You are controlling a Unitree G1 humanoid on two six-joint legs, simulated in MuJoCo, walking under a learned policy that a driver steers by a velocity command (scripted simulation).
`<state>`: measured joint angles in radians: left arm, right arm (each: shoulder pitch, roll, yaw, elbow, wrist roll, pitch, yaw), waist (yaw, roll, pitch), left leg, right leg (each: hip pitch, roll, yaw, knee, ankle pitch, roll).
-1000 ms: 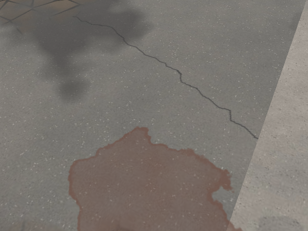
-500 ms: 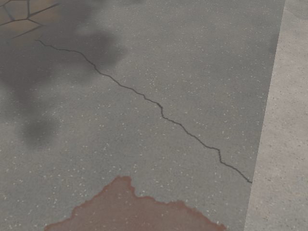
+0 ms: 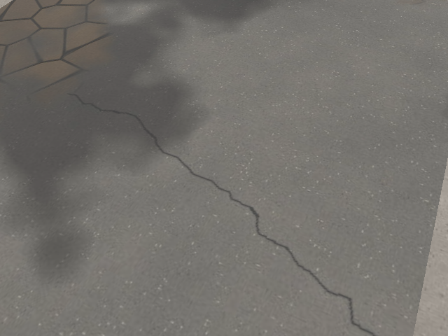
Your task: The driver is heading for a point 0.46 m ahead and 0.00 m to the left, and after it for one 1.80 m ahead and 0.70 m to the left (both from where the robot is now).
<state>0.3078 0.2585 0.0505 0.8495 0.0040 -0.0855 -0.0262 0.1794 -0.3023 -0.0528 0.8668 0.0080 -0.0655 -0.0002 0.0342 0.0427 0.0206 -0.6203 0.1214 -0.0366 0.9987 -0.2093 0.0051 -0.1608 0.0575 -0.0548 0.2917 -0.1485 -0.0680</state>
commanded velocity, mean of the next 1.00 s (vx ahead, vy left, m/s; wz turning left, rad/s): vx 0.50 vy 0.00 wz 0.24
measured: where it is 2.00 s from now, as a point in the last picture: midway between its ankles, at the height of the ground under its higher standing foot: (166, 212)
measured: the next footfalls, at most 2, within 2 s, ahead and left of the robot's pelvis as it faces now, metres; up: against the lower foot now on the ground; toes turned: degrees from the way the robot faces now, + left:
left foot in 0.28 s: +0.34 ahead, +0.16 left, +0.00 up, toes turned +2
right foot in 0.80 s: +0.63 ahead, -0.05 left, +0.00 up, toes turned +12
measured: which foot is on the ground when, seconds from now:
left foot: up 0.00-0.26, down 0.28-0.80, up 0.82-1.00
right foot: down 0.00-0.28, up 0.30-0.78, down 0.80-1.00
